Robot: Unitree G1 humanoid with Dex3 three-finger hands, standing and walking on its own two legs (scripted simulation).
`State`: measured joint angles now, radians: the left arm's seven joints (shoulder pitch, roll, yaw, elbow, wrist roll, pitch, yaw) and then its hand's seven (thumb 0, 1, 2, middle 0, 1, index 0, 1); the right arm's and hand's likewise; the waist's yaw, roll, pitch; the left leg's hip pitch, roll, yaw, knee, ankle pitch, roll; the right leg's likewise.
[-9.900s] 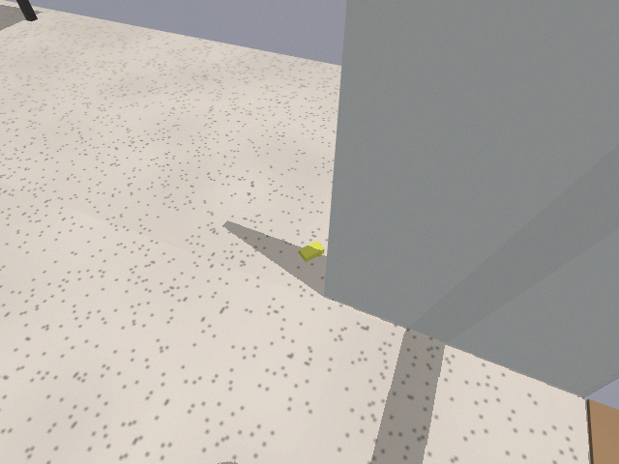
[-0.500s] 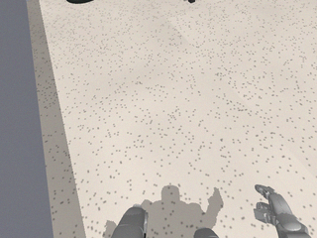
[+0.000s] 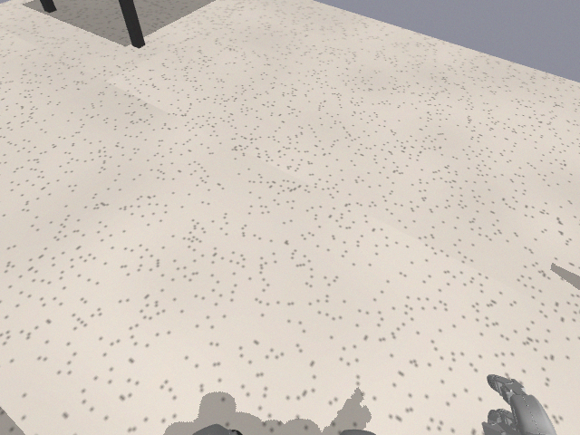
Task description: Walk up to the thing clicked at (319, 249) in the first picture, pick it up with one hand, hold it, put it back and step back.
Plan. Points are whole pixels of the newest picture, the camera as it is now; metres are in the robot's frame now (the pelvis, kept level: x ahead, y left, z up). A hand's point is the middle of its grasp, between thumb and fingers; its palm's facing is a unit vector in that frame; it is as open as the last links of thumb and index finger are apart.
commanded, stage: walk up
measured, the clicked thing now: out of the picture +0.58 -1.47 -0.75
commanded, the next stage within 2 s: none
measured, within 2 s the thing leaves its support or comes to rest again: neither
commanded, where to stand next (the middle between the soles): +0.11 -0.10 m, yaw -80 degrees
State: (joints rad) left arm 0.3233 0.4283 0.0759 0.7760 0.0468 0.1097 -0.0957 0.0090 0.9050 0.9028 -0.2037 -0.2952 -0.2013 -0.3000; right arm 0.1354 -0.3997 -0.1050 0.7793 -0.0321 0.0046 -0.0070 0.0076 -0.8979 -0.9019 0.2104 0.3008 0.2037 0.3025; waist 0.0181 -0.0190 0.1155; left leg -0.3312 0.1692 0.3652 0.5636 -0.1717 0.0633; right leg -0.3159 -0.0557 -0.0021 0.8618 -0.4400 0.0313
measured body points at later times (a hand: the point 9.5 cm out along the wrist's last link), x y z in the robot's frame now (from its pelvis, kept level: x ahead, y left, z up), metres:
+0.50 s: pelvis -0.03 -0.02 +0.00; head -0.02 -0.02 +0.45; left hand +0.16 +0.25 -0.10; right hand -0.12 -0.36 -0.09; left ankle +0.01 +0.07 -0.73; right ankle -0.04 -0.14 -0.72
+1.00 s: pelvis +0.06 -0.09 -0.01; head +0.08 -0.15 +0.44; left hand +0.37 +0.05 -0.08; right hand -0.12 -0.34 -0.14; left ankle +0.10 +0.06 -0.64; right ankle +0.02 -0.21 -0.73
